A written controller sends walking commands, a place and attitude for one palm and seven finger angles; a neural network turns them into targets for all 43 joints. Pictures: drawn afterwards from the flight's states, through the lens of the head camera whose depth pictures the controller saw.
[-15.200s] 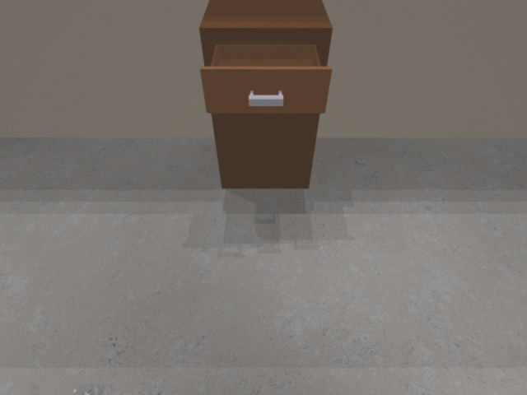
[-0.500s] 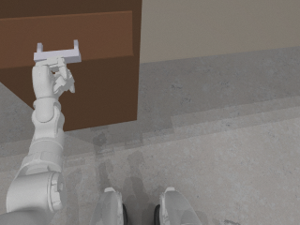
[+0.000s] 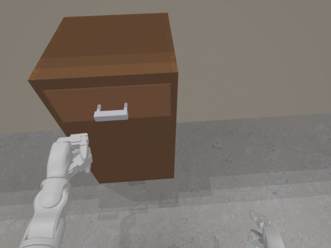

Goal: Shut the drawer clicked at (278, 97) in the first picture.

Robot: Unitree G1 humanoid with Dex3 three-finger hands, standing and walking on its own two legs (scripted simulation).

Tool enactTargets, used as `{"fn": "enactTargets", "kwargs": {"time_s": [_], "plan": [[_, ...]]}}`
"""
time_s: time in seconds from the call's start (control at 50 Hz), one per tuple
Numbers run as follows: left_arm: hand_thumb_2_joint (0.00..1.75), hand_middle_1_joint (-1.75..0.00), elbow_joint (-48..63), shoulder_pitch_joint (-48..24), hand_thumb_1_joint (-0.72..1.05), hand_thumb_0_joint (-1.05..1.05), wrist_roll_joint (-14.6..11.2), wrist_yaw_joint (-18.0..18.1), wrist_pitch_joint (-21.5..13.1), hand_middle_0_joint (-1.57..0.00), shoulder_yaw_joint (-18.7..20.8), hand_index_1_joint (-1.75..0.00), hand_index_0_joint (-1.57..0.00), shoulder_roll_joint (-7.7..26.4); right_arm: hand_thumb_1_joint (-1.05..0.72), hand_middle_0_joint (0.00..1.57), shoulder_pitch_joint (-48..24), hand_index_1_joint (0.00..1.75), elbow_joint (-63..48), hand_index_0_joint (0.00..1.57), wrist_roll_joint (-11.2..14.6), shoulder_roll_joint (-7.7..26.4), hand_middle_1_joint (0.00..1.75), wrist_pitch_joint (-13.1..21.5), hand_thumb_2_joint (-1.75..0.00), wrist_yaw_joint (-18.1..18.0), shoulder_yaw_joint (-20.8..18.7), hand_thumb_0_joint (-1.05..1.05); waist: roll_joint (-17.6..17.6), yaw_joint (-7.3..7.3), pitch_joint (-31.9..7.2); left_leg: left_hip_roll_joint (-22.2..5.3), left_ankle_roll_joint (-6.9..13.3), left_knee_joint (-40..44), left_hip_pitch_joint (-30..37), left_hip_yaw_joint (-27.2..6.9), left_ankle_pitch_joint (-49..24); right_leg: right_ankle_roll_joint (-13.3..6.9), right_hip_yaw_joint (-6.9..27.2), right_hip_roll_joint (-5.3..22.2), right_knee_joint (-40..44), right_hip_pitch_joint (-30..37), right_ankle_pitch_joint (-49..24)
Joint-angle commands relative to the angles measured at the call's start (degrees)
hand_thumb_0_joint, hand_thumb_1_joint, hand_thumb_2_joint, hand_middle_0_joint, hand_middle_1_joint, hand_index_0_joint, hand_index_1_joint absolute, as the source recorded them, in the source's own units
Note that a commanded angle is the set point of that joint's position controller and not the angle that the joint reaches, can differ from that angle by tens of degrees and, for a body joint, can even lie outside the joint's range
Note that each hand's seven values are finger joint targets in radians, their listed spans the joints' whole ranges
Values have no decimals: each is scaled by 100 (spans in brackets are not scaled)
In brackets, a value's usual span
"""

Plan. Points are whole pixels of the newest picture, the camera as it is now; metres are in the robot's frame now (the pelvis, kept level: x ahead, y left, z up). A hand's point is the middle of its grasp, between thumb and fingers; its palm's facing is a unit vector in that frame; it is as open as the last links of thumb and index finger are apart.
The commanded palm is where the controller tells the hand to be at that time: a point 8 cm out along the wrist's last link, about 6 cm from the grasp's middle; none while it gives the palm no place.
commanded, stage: draw the hand back to the body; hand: left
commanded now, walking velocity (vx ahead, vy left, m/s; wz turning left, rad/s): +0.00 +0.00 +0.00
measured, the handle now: (112, 110) +0.56 +0.22 -0.05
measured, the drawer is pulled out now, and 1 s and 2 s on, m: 0.00 0.00 0.00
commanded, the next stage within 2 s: step back with the hand held close in 0.78 s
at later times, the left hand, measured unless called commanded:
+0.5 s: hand (31, 185) +0.20 +0.22 +0.17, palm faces +0.35 -0.86 -0.36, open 3.2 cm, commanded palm +0.15 +0.27 +0.19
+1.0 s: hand (3, 195) +0.17 +0.23 +0.20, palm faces +0.40 -0.81 -0.43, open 3.2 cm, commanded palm +0.12 +0.27 +0.21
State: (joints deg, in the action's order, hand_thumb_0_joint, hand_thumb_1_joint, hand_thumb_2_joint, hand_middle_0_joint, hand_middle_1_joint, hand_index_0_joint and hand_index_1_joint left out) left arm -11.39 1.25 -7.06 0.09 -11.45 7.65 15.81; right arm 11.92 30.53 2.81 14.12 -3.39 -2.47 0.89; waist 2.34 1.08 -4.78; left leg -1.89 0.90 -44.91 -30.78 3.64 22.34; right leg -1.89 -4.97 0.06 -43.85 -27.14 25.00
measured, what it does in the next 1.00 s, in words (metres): stands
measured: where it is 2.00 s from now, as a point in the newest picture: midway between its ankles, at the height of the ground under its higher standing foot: outside the picture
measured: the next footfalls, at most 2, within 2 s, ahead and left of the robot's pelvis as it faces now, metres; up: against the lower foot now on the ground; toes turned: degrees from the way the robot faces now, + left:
right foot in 1.88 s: -0.12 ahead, -0.09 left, +0.00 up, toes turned +6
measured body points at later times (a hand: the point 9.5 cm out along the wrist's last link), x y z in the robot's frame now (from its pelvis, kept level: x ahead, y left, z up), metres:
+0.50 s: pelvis +0.00 -0.01 +0.03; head -0.02 -0.04 +0.48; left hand +0.18 +0.27 +0.19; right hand +0.20 -0.22 -0.05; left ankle +0.00 +0.11 -0.71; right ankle -0.03 -0.10 -0.71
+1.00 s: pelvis -0.01 -0.01 +0.03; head -0.02 -0.03 +0.48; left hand +0.15 +0.28 +0.22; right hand +0.18 -0.23 -0.05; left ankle +0.00 +0.11 -0.71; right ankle -0.03 -0.10 -0.71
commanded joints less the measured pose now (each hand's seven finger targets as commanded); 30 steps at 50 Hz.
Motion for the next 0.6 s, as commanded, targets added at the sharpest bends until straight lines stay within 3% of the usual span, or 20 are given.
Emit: {"fn": "enactTargets", "kwargs": {"time_s": [0.0,0.12,0.18,0.26,0.32,0.38,0.46,0.48,0.58], "plan": [[90,-160,1716,-934,90,0,225,543,255,-140,301,-160,-140,1096,-90,20,-595,30,-836,20,-12,636,30,204,-90,-270,-118,0,-221,-21,-780,103,153,1221,1536,-249,-1460,102,425,47,1388,980,-2075],[90,-160,2363,-422,90,0,290,670,501,-140,319,-160,-140,1002,-90,20,-822,30,-726,20,-79,592,30,445,-90,-326,-16,0,-42,-173,-456,113,149,1899,2402,-288,-1667,62,371,27,2015,1536,-2071],[90,-160,2608,167,90,0,277,637,571,-140,423,-160,-140,1002,-90,20,-895,30,-683,20,-119,597,30,537,-90,-293,-24,0,-201,-246,-241,119,144,2102,2589,-261,-1852,73,354,2,2281,1755,-2216],[90,-160,3277,678,90,0,272,615,556,-140,626,-160,-140,1049,-90,20,-949,30,-676,20,-171,554,30,652,-90,-235,-34,0,42,-304,-123,111,129,2284,2851,-228,-2112,73,348,16,2444,2000,-2466],[90,-160,3694,1052,90,0,247,602,510,-140,904,-160,-140,1210,-90,20,-948,30,-667,20,-207,546,30,730,-90,-201,-59,0,-73,-340,-111,128,128,2332,2890,-231,-2191,81,359,18,2543,2171,-2574],[90,-160,4058,1519,90,0,229,597,459,-140,1039,-160,-140,1235,-90,20,-980,30,-643,20,-228,521,30,825,-90,-169,-84,0,122,-363,109,130,114,2335,2896,-214,-2165,80,366,24,2661,2119,-2535],[90,-160,4607,2076,90,0,202,622,358,-140,1242,-160,-140,1272,-90,20,-949,30,-660,20,-221,495,30,960,-90,-142,-136,0,22,-394,22,104,138,2262,2922,-201,-2230,108,371,66,2605,2175,-2641],[90,-160,4629,2211,90,0,209,621,341,-140,1306,-160,-140,1307,-90,20,-955,30,-638,20,-225,506,30,994,-90,-140,-147,0,-58,-401,148,106,129,2256,2879,-209,-2152,101,386,44,2694,2102,-2525],[90,-160,5112,2731,90,0,219,667,192,-140,1583,-160,-140,1380,-90,20,-939,30,-611,20,-192,475,30,1184,-90,-156,-195,0,88,-454,241,71,116,2198,2848,-214,-2095,94,373,50,2644,1996,-2446]]}}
